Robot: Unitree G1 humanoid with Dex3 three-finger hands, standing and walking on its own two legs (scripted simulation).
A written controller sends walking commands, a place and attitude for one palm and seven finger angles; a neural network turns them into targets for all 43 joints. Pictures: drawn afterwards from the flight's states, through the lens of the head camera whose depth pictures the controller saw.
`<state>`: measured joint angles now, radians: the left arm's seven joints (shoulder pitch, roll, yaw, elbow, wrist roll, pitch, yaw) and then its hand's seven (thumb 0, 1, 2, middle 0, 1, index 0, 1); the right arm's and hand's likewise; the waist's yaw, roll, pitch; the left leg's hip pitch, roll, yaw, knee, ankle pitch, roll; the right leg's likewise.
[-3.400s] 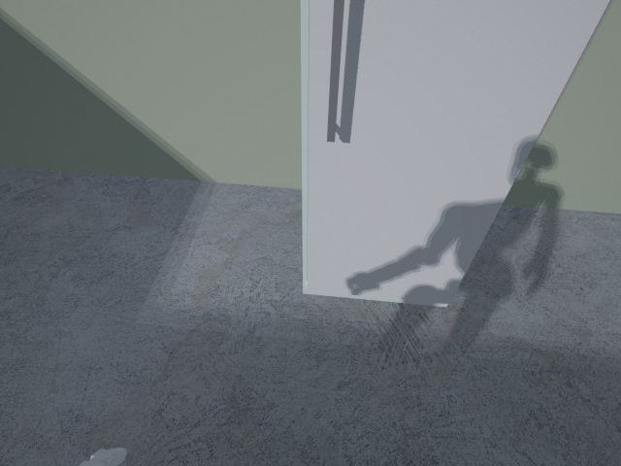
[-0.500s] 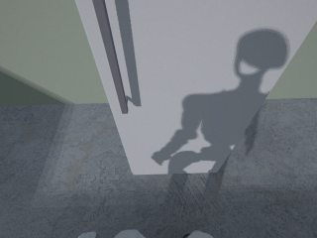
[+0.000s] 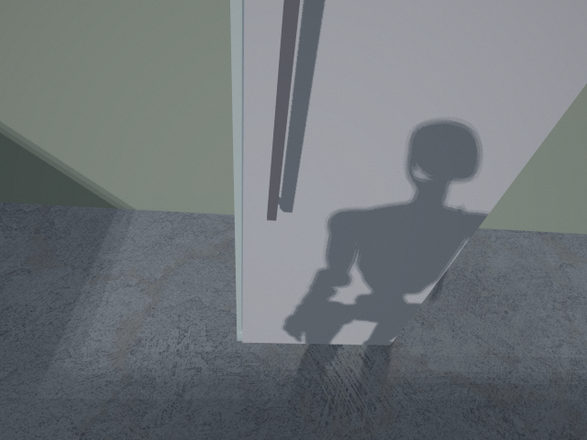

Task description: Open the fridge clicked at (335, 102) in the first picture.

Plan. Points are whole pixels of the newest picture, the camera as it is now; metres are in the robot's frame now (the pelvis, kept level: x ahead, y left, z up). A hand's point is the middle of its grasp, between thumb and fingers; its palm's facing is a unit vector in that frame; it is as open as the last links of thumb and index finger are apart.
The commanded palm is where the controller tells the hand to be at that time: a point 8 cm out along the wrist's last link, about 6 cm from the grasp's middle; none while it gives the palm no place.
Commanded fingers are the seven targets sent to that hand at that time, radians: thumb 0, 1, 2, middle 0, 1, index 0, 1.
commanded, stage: come to a stop and stand still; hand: left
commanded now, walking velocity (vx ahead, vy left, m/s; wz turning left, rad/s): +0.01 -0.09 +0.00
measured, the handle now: (281, 103) +0.51 +0.07 +0.21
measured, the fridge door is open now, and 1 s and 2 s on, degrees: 0 0 0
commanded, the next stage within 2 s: look again from close up in 0.88 s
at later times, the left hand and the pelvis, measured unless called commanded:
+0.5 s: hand out of the picture +0.00 +0.10 -0.18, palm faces +0.04 -0.98 -0.21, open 7.2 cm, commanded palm none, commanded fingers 0.00 0.90 0.90 -0.20 -0.30 -0.20 -0.30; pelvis -0.01 -0.07 -0.01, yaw +1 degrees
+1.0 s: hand out of the picture -0.04 +0.07 -0.18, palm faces +0.07 -0.99 -0.14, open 7.4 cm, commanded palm none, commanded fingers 0.00 0.90 0.90 -0.20 -0.30 -0.20 -0.30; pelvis +0.00 -0.08 -0.01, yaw +1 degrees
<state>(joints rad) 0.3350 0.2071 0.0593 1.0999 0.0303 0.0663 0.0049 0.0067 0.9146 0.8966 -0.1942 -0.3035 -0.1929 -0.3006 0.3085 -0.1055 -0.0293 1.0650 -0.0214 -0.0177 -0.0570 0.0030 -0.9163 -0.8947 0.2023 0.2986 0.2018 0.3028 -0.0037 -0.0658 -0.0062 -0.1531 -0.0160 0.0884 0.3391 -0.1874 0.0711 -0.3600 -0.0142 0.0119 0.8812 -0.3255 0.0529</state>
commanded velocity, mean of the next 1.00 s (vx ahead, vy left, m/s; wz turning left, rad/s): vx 0.00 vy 0.00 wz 0.00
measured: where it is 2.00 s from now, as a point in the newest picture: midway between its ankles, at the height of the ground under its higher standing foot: outside the picture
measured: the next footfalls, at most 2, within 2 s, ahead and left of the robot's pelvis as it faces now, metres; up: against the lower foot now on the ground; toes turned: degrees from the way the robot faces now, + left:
right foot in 0.26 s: +0.02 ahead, -0.17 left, +0.00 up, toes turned -2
